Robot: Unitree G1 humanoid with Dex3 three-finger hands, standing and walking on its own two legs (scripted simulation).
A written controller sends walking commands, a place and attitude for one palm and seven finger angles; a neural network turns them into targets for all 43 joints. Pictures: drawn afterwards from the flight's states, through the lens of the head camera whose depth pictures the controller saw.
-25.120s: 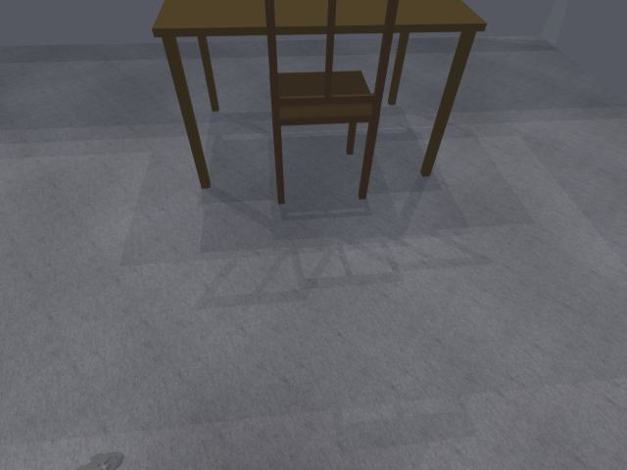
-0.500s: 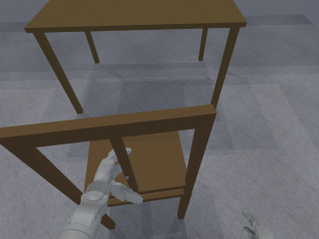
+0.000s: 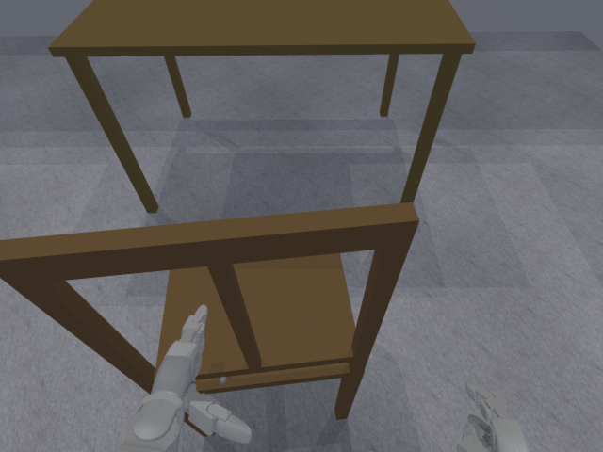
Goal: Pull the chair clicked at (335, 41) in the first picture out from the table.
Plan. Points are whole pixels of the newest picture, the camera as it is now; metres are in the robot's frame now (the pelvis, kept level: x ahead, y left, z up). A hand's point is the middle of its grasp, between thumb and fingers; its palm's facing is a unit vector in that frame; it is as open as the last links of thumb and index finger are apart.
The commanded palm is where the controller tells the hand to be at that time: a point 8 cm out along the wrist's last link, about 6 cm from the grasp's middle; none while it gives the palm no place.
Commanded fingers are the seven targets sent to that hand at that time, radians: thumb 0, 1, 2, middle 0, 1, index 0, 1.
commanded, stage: draw the fingers out of the gap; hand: left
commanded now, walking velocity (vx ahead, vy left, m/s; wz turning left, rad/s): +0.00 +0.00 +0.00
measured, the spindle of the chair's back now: (240, 323) +0.31 +0.10 -0.03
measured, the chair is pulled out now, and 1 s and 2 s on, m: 0.70 0.70 0.70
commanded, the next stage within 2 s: draw the hand back to the body in 0.52 s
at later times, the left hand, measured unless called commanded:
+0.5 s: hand (216, 441) +0.16 +0.11 -0.03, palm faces -0.10 -0.98 -0.14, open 17.5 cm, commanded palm +0.14 +0.16 -0.01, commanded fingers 0.00 -0.55 0.20 0.00 0.00 0.00 0.00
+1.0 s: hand (170, 435) +0.15 +0.14 +0.04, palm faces -0.01 -1.00 -0.07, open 17.5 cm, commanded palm +0.11 +0.21 +0.06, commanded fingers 0.00 -0.55 0.20 0.00 0.00 0.00 0.00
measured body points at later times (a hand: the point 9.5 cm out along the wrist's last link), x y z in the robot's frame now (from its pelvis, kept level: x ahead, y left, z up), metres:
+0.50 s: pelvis -0.01 +0.00 -0.02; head +0.02 -0.01 +0.43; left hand +0.16 +0.16 -0.02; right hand +0.18 -0.23 -0.08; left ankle -0.04 +0.13 -0.70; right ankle +0.02 -0.12 -0.70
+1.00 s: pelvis -0.02 +0.00 -0.04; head +0.02 -0.01 +0.41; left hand +0.15 +0.20 +0.05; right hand +0.17 -0.22 -0.12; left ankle -0.04 +0.13 -0.70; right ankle +0.02 -0.12 -0.70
